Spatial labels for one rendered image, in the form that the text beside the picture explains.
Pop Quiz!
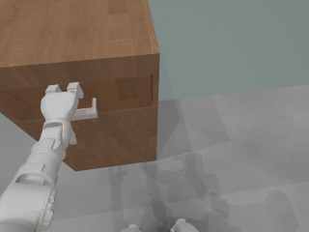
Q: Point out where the drawer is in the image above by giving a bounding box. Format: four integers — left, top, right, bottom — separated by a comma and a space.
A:
0, 74, 152, 122

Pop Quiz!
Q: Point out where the cabinet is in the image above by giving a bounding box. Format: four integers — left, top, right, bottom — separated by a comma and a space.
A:
0, 0, 160, 172

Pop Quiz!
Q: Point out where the right robot shin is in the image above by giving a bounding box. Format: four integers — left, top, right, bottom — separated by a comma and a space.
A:
174, 218, 186, 226

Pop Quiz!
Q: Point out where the handle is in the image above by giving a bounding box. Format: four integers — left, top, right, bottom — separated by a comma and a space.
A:
71, 98, 98, 121

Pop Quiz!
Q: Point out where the robot right thigh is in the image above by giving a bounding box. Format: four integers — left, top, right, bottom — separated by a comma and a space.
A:
170, 222, 199, 232

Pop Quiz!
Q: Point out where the left robot forearm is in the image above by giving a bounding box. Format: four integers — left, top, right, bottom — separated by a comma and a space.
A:
0, 119, 71, 208

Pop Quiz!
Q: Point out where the robot left hand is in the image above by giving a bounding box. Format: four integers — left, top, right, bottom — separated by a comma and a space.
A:
41, 82, 84, 145

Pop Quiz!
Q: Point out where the left robot upper arm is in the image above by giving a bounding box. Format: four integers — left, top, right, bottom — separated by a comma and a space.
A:
0, 182, 57, 232

